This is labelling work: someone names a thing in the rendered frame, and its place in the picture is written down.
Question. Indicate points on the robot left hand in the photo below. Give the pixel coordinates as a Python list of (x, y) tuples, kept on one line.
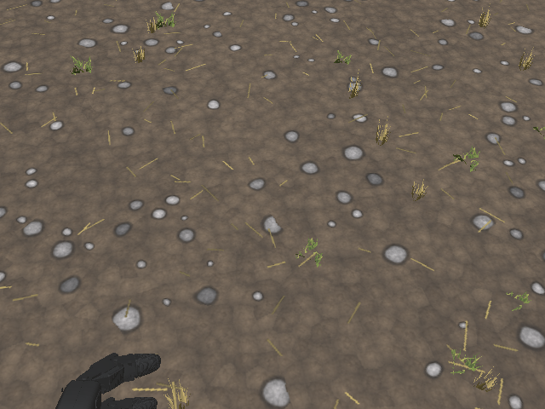
[(105, 375)]

